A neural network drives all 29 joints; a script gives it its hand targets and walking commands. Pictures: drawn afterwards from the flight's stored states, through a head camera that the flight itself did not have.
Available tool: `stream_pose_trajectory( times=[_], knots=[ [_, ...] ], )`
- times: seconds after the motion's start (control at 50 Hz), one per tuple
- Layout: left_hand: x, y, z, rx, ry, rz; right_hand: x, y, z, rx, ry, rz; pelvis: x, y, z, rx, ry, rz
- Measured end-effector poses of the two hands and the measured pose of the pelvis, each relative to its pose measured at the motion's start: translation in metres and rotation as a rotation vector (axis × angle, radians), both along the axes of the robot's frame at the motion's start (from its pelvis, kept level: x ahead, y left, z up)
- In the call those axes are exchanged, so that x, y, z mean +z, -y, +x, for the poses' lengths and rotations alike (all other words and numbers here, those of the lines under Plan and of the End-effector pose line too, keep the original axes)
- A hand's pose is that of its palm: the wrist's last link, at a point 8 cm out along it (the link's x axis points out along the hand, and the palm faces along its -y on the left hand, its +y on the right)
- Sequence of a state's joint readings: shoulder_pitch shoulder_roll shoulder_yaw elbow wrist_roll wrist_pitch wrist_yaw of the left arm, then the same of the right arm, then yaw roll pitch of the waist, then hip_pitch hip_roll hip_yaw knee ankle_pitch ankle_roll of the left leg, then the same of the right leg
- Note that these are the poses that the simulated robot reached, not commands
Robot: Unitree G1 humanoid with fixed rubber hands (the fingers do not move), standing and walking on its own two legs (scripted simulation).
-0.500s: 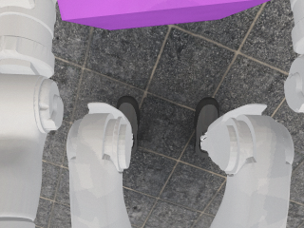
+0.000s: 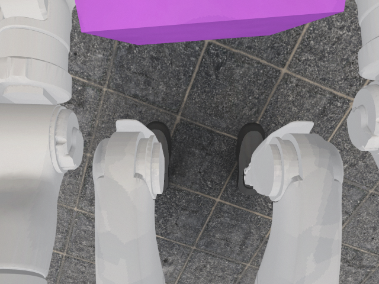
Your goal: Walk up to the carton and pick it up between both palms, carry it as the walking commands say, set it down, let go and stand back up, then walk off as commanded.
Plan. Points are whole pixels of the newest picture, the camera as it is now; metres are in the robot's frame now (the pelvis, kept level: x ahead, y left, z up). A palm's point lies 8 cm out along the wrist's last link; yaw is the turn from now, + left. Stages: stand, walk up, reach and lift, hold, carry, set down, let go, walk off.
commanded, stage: reach and lift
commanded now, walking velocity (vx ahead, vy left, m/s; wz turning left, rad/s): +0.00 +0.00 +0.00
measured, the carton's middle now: out of the picture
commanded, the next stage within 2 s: none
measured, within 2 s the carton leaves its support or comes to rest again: neither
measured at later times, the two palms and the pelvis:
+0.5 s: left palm out of the picture +0.56 +0.21 -0.10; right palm out of the picture +0.59 -0.16 -0.10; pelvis +0.00 +0.00 +0.04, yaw +0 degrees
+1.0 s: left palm out of the picture +0.54 +0.21 -0.03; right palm out of the picture +0.57 -0.17 -0.03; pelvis -0.02 -0.01 +0.08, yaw +0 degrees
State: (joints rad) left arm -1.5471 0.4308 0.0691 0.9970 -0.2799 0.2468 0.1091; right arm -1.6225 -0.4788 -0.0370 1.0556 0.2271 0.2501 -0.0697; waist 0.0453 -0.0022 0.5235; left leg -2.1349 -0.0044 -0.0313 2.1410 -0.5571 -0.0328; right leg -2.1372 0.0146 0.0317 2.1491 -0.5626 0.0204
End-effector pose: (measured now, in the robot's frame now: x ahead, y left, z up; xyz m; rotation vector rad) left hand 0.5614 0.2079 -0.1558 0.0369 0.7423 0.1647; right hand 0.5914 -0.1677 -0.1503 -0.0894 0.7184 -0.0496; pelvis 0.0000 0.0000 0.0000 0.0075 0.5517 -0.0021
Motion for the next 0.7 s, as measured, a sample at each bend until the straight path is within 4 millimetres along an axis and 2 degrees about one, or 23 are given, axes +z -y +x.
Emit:
stream_pose_trajectory(
  times=[0.12, 0.54, 0.7],
  knots=[
    [0.024, -0.001, 0.004, 0.003, 0.025, 0.003, 0.022, -0.001, 0.005, -0.001, 0.024, 0.016, 0.009, 0.001, -0.004, -0.001, 0.009, 0.003],
    [0.060, -0.003, -0.005, 0.011, 0.028, 0.002, 0.058, -0.003, 0.000, 0.011, 0.025, 0.019, 0.039, 0.003, -0.005, 0.000, 0.017, 0.005],
    [0.085, -0.005, -0.010, 0.022, 0.051, 0.002, 0.081, -0.005, -0.002, 0.015, 0.047, 0.028, 0.054, 0.006, -0.007, -0.001, 0.031, 0.009]
  ],
)
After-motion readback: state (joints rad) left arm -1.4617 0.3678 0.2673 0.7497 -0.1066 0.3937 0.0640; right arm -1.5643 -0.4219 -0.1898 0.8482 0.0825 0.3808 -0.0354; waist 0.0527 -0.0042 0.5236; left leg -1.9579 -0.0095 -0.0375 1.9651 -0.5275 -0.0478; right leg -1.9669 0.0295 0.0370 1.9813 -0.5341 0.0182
